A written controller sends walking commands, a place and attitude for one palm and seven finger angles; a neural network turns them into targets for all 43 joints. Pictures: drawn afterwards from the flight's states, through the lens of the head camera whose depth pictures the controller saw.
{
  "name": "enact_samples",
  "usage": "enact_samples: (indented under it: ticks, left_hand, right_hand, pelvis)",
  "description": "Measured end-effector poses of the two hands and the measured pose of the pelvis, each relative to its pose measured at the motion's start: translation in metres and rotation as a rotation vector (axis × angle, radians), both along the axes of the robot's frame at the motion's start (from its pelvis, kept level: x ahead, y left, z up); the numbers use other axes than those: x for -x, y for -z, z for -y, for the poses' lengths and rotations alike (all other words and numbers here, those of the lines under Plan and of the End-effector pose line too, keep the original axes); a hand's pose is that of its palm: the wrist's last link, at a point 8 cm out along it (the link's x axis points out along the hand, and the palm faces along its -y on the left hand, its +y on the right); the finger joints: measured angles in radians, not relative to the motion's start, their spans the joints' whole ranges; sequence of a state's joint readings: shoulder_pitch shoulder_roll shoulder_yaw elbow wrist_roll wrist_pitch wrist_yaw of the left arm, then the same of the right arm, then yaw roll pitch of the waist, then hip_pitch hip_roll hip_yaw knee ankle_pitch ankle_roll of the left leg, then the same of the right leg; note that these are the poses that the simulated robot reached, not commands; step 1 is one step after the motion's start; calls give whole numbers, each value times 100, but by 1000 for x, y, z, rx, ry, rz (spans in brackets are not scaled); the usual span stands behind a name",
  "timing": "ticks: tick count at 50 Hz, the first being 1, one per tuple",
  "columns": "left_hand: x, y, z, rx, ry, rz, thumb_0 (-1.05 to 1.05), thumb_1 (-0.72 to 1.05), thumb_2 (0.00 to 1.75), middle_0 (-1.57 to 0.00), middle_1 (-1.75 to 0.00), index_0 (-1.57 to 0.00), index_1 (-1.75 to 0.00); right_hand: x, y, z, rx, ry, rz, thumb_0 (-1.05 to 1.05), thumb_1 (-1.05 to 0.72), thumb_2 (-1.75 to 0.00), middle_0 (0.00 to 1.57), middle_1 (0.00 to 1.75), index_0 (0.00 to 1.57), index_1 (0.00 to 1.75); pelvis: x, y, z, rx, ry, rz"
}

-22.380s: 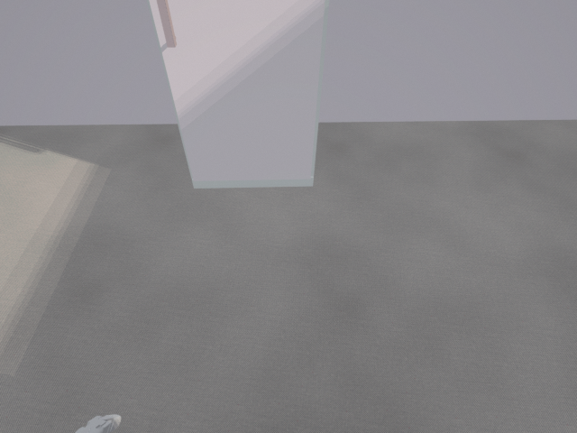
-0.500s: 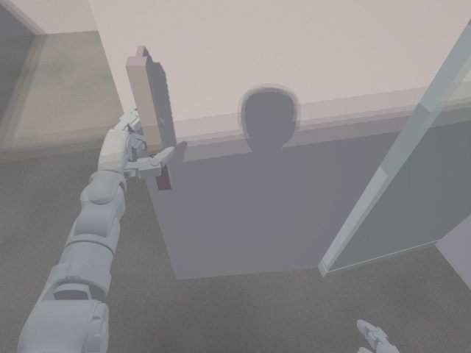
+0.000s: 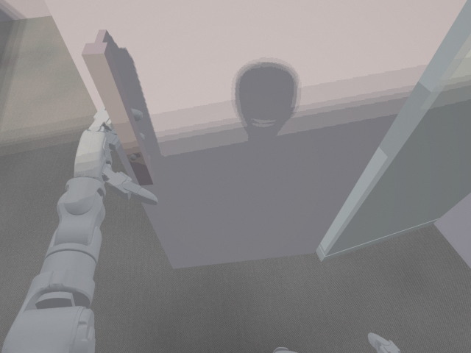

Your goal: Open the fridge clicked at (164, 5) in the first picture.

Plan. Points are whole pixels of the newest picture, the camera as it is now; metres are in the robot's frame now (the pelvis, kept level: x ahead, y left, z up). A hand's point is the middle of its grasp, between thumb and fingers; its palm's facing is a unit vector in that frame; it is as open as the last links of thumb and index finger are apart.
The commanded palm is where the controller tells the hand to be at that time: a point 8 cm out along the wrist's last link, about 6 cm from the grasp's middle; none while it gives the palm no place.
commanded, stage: slip the hand off the handle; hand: left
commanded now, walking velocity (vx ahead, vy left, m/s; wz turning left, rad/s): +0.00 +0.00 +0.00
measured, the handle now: (128, 120) +0.46 +0.19 +0.14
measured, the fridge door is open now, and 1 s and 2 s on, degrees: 79 78 78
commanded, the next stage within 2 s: draw the hand back to the body in 1.40 s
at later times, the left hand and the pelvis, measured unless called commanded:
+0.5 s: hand (94, 165) +0.40 +0.24 +0.10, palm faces +0.05 -0.97 -0.25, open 14.7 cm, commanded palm +0.37 +0.29 +0.11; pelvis +0.02 +0.03 -0.01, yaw +1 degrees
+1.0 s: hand (91, 201) +0.33 +0.23 +0.09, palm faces +0.07 -0.97 -0.25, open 14.7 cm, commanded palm +0.30 +0.28 +0.11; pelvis +0.01 +0.02 -0.01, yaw +1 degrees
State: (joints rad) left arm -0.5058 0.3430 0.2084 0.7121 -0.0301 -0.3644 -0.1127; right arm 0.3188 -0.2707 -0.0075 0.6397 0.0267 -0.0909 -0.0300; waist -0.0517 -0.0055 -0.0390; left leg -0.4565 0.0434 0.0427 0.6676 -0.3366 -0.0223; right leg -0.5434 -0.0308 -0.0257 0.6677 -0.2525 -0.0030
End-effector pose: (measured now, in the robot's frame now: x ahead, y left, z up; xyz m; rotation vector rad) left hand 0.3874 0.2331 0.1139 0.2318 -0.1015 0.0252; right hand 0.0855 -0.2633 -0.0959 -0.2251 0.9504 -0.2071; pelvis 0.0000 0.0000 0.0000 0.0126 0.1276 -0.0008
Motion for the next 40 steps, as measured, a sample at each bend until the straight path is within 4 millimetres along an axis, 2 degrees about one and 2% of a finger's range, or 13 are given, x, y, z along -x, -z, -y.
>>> enact_samples:
  ticks: [8, 15, 24, 30, 35, 40]
  left_hand:
    - [-3, 5, -16, -16, 9, 4, -1, -55, 20, -33, -119, -26, -116]
    - [1, 6, -36, -9, -9, -6, -1, -55, 20, -31, -118, -26, -115]
    - [14, 3, -60, -21, -13, 4, -1, -55, 20, -27, -116, -25, -115]
    - [12, 8, -68, -23, -9, -26, -1, -55, 20, -26, -116, -25, -115]
    - [12, 5, -65, -16, 5, -1, -1, -55, 20, -25, -116, -25, -115]
    - [29, 3, -54, -8, 33, 18, -1, -55, 20, -25, -115, -25, -115]
  right_hand:
    - [-31, -1, -19, -2, -46, 24, 1, -90, -90, 20, 30, 21, 30]
    - [-44, -1, -36, -20, -53, 46, 1, -90, -90, 20, 30, 21, 30]
    - [-42, 2, -47, -23, -72, 27, 1, -90, -90, 21, 30, 21, 30]
    - [-37, 5, -46, -7, -74, 11, 1, -90, -90, 21, 30, 21, 30]
    - [-31, 6, -43, -5, -68, 5, 1, -90, -90, 21, 30, 21, 30]
    - [-30, 6, -40, -24, -59, 24, 1, -90, -90, 20, 30, 21, 30]
  pelvis:
    - [-9, 3, -10, 9, -12, -21]
    - [-15, 4, -20, 15, -8, -26]
    - [-16, 6, -28, 26, -18, -18]
    - [-11, 9, -29, 28, -27, -19]
    - [-10, 10, -28, 28, -22, -27]
    - [-14, 9, -27, 25, -11, -21]
